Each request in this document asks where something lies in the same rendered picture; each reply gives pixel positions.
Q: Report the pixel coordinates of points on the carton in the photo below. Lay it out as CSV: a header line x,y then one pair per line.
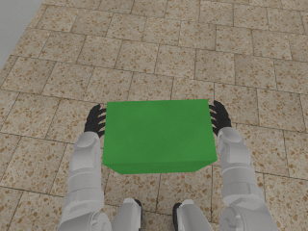
x,y
158,136

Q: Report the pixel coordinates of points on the robot right shin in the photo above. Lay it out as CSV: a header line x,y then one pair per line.
x,y
186,201

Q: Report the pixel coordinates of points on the robot left thigh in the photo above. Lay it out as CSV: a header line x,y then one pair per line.
x,y
127,217

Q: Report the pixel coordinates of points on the robot left hand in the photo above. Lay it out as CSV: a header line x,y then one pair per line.
x,y
93,120

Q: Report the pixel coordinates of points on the robot right upper arm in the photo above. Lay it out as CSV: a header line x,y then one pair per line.
x,y
236,218

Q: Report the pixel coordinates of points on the robot left upper arm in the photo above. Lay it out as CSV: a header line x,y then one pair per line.
x,y
93,221

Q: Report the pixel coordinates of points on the robot left forearm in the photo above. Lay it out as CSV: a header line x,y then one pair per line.
x,y
84,191

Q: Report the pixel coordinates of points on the robot right forearm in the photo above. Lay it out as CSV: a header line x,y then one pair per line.
x,y
238,174

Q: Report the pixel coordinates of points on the robot right hand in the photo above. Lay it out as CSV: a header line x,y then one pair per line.
x,y
221,117

